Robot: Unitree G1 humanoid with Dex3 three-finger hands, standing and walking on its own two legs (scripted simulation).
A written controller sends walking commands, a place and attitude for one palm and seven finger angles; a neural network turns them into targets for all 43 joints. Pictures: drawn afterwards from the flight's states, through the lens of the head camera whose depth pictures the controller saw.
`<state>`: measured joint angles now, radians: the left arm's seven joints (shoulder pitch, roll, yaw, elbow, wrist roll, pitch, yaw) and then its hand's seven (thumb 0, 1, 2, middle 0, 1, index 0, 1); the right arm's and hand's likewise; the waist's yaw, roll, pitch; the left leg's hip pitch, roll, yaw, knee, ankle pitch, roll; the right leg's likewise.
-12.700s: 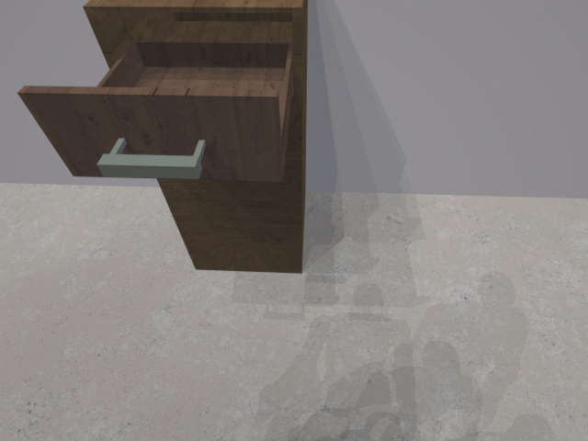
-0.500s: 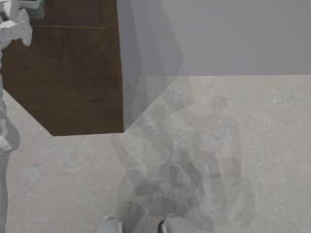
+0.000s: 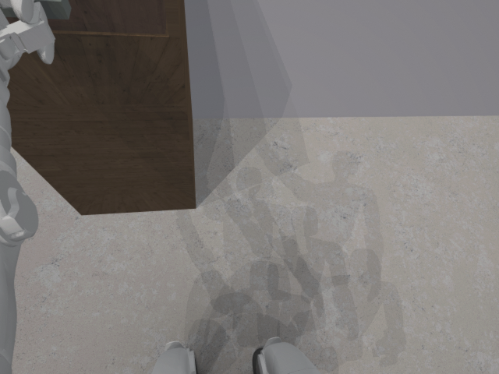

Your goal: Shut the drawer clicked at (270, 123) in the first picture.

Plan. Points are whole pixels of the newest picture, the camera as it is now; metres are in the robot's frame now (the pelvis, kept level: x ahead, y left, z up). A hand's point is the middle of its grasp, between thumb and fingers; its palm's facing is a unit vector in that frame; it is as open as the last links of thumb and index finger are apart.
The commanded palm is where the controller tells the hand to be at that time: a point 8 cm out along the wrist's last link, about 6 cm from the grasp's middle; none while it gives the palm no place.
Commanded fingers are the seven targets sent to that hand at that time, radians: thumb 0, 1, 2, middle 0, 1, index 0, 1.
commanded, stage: pull the fist back off the drawer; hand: left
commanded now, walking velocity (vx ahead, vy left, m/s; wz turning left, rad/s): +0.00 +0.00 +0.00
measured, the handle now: out of the picture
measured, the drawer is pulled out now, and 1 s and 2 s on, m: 0.00 0.00 0.00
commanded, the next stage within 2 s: draw the hand back to the body in 0.34 s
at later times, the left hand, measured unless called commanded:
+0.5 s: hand (39, 44) +0.54 +0.20 +0.17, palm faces +0.00 -1.00 +0.00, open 3.3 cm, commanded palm +0.49 +0.24 +0.17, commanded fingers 0.00 0.90 0.90 -1.40 -1.60 -1.40 -1.60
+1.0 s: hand out of the picture +0.37 +0.21 +0.19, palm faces +0.06 -0.99 -0.11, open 3.3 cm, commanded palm +0.33 +0.25 +0.19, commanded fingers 0.00 0.90 0.90 -1.40 -1.60 -1.40 -1.60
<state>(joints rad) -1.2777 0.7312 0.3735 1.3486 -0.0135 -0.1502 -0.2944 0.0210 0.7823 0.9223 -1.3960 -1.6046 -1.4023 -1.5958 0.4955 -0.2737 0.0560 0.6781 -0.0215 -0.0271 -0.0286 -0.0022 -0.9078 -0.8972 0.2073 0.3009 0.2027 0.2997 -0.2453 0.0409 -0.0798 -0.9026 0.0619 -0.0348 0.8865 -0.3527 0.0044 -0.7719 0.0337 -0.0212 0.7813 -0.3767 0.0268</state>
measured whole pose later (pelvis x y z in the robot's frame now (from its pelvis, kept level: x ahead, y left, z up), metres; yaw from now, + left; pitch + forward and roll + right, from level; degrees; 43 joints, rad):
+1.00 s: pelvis +0.02 -0.02 +0.03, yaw +2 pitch +4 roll -1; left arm -0.33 0.39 0.29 0.38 -0.22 -0.01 -0.27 0.02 0.90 0.90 -1.40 -1.60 -1.40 -1.60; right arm 0.23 -0.27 0.04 0.56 0.07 -0.03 -0.07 0.00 -0.91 -0.90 0.20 0.30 0.20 0.30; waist 0.00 0.05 -0.09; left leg -0.41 0.04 -0.02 0.67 -0.33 -0.02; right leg -0.31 0.01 -0.01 0.63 -0.39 0.00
